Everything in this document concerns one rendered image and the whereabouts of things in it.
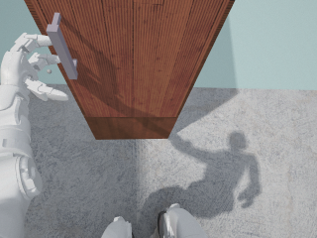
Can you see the robot right thigh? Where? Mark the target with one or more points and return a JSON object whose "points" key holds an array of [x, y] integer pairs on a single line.
{"points": [[179, 223]]}

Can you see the robot left upper arm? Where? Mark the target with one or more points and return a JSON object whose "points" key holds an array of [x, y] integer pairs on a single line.
{"points": [[20, 181]]}

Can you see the handle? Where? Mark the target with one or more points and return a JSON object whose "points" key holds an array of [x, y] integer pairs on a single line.
{"points": [[54, 32]]}

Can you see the robot left hand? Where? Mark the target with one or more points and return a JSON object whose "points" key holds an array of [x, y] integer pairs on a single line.
{"points": [[15, 68]]}

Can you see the robot thigh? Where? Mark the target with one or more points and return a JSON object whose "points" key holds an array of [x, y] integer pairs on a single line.
{"points": [[179, 223], [118, 229]]}

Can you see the left robot forearm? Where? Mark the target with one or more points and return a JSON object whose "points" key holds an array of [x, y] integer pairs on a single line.
{"points": [[15, 128]]}

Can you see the robot left thigh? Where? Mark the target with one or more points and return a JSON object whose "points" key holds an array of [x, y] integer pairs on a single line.
{"points": [[118, 229]]}

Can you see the cupboard door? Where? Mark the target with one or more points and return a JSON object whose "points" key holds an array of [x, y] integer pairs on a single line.
{"points": [[135, 58]]}

